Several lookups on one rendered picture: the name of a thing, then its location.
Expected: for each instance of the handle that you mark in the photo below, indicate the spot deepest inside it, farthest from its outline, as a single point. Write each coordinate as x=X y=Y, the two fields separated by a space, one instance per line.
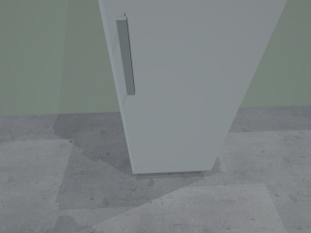
x=123 y=33

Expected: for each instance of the fridge door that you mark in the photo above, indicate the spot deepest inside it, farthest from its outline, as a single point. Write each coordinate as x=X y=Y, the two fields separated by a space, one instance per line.
x=192 y=62

